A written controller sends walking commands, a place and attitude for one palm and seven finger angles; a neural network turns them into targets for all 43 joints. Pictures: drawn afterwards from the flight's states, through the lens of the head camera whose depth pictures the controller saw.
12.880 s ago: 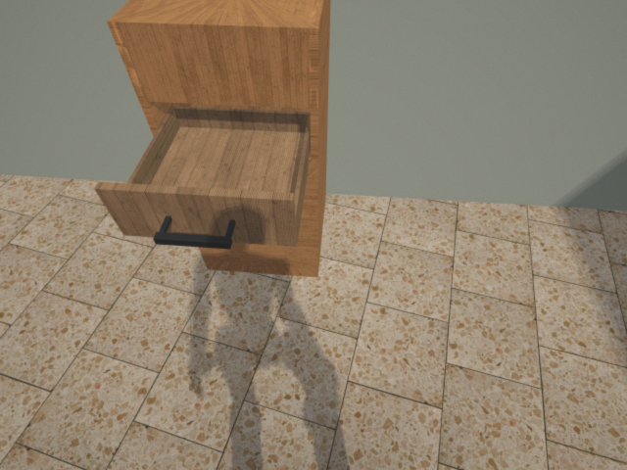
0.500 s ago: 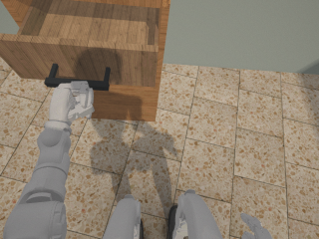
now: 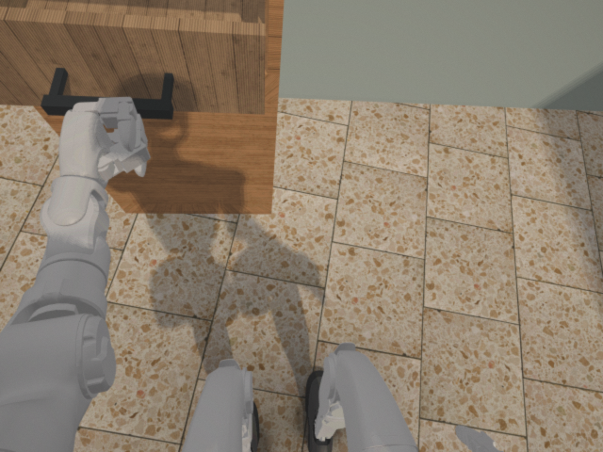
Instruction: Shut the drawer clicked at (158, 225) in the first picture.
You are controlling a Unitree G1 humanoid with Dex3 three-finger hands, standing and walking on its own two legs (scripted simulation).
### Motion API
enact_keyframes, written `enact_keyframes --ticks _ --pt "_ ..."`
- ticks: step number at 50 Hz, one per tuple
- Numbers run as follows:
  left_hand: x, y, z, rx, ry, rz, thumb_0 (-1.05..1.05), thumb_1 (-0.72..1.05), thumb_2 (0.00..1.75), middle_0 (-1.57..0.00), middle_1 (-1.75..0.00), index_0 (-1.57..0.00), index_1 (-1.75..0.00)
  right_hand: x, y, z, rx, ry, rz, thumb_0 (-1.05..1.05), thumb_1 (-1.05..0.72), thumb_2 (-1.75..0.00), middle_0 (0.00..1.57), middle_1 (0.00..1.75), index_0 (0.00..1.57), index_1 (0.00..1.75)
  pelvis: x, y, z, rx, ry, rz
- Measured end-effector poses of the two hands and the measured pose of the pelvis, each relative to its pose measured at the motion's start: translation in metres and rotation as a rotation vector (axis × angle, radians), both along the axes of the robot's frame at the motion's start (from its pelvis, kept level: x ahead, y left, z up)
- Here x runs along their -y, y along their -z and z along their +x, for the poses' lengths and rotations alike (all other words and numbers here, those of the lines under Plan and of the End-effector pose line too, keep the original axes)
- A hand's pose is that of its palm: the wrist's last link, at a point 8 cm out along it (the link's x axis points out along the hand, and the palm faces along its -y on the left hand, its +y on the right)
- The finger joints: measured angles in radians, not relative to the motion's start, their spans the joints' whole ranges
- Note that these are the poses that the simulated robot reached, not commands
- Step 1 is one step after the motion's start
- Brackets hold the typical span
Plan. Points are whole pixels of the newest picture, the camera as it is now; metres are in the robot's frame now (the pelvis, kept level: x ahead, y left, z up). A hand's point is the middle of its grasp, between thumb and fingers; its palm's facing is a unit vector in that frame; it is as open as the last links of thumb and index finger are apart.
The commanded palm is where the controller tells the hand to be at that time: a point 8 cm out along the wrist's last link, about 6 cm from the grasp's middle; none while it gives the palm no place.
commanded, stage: push the drawer shut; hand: left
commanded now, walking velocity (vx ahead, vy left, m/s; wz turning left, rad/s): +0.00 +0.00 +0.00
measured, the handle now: (112, 93) +0.57 +0.22 +0.03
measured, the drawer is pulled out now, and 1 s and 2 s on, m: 0.09 0.00 0.00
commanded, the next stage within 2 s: pull the fist back off the drawer in 1.04 s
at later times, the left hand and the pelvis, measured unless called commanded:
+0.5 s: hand (145, 104) +0.55 +0.18 +0.03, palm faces -0.03 -1.00 -0.05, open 3.2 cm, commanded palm +0.56 +0.20 +0.03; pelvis -0.01 +0.00 -0.01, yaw -2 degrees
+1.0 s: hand (136, 84) +0.59 +0.20 +0.03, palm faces -0.03 -1.00 -0.06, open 3.2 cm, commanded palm +0.63 +0.18 +0.03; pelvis -0.01 +0.01 -0.02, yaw -2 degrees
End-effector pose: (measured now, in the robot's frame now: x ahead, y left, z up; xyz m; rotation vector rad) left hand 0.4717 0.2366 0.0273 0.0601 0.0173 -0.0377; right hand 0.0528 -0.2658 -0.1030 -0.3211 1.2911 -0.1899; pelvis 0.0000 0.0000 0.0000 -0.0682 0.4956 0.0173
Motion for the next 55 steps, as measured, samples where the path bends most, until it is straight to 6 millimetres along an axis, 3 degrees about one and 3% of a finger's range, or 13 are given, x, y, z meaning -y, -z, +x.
enact_keyframes --ticks 35,55 --pt "-0.001 -0.002 0.087 -0.009 -0.009 -0.012 0.05 0.74 0.93 -1.4 -1.6 -1.4 -1.6 -0.015 -0.002 -0.073 -0.2 0.082 -0.028 0.0 -0.91 -0.9 0.2 0.3 0.21 0.3 -0.007 0.018 -0.005 -0.092 0.01 -0.042" --pt "-0.017 -0.003 0.096 -0.024 -0.014 0.003 0.03 0.52 0.93 -1.4 -1.6 -1.4 -1.6 -0.019 -0.008 -0.095 -0.238 0.071 -0.068 0.0 -0.91 -0.9 0.2 0.3 0.21 0.3 -0.008 0.025 -0.016 -0.114 -0.01 -0.068"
